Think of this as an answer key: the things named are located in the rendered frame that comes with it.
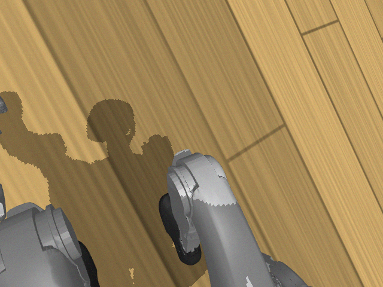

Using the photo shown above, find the left robot foot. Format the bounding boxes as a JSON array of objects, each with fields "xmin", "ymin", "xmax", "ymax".
[{"xmin": 78, "ymin": 241, "xmax": 100, "ymax": 287}]

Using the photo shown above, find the right robot hand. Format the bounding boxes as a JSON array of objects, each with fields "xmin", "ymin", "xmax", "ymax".
[{"xmin": 262, "ymin": 252, "xmax": 308, "ymax": 287}]

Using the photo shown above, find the right robot foot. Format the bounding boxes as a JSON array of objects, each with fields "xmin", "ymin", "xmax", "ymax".
[{"xmin": 159, "ymin": 193, "xmax": 201, "ymax": 265}]

